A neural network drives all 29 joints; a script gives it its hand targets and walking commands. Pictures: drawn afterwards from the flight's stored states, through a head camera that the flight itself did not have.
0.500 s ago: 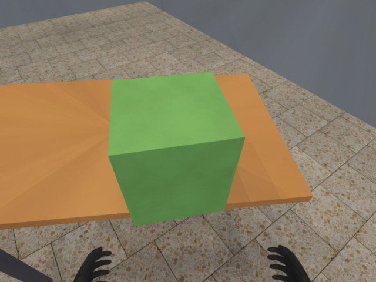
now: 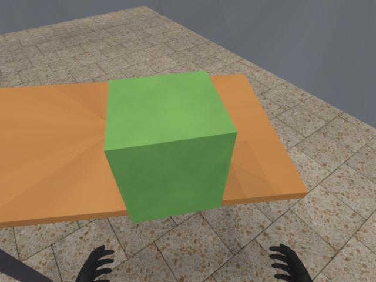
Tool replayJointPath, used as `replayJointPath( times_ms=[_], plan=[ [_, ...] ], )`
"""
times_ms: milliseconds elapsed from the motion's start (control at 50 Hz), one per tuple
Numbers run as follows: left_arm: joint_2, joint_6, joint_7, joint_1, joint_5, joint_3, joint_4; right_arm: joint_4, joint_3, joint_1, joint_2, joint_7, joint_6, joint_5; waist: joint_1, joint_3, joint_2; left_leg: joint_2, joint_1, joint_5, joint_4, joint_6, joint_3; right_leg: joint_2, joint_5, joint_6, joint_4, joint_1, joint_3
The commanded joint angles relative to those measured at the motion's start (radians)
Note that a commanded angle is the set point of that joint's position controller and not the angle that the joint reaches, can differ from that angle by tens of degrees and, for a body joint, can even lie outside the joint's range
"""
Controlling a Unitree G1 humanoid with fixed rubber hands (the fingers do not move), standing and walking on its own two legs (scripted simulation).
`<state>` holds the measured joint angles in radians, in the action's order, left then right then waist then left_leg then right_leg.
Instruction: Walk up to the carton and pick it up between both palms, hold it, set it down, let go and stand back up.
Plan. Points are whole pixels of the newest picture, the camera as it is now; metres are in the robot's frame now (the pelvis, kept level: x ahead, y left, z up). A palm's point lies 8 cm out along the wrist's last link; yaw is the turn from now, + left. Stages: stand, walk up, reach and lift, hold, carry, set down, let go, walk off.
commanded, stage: stand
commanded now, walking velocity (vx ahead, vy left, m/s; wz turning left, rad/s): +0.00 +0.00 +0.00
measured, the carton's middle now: (168, 148) +0.39 +0.05 +0.09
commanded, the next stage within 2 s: none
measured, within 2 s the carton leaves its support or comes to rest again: neither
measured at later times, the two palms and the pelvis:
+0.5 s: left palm out of the picture +0.07 +0.27 -0.11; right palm out of the picture +0.06 -0.24 -0.12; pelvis -0.01 +0.01 -0.01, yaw +1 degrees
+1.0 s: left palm out of the picture +0.00 +0.29 -0.12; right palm out of the picture +0.01 -0.22 -0.12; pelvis -0.03 +0.03 -0.01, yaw +1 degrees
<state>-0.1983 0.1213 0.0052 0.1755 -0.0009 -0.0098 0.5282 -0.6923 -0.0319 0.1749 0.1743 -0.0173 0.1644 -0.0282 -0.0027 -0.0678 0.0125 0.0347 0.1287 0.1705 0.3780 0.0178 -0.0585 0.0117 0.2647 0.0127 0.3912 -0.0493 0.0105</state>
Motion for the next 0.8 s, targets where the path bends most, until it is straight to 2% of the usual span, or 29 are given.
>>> replayJointPath(
  times_ms=[0, 40, 100, 380, 780],
  plan=[
    [-0.165, -0.122, 0.008, 0.097, -0.019, -0.067, -0.012, 0.042, -0.051, 0.083, 0.189, 0.029, -0.051, 0.01, -0.012, 0.103, -0.027, 0.079, 0.005, -0.182, 0.067, -0.043, 0.083, -0.099, -0.135, 0.0, -0.046, -0.137, 0.081],
    [-0.162, -0.156, -0.001, 0.07, -0.025, -0.07, -0.01, 0.053, -0.051, 0.077, 0.176, 0.028, -0.065, 0.009, -0.003, 0.123, -0.007, 0.087, 0.01, -0.203, 0.07, -0.052, 0.097, -0.107, -0.192, 0.006, -0.03, -0.13, 0.093],
    [-0.153, -0.173, -0.009, 0.067, -0.025, -0.071, 0.002, 0.051, -0.05, 0.081, 0.17, 0.023, -0.078, 0.009, 0.005, 0.082, -0.004, 0.081, 0.032, -0.151, 0.069, -0.049, 0.101, -0.103, -0.16, 0.007, -0.042, -0.169, 0.095],
    [-0.18, -0.174, -0.005, 0.161, -0.018, -0.057, 0.08, 0.009, -0.049, 0.187, 0.203, 0.018, -0.1, 0.009, 0.007, 0.037, -0.016, 0.076, 0.068, -0.104, 0.058, -0.054, 0.127, -0.097, -0.093, 0.008, -0.023, -0.172, 0.089],
    [-0.179, -0.164, 0.0, 0.229, -0.018, -0.041, 0.168, -0.026, -0.033, 0.229, 0.212, 0.023, -0.117, 0.019, 0.005, -0.032, -0.038, 0.074, 0.162, 0.168, -0.032, -0.055, 0.171, -0.086, 0.063, -0.001, -0.008, -0.195, 0.075]
  ],
)
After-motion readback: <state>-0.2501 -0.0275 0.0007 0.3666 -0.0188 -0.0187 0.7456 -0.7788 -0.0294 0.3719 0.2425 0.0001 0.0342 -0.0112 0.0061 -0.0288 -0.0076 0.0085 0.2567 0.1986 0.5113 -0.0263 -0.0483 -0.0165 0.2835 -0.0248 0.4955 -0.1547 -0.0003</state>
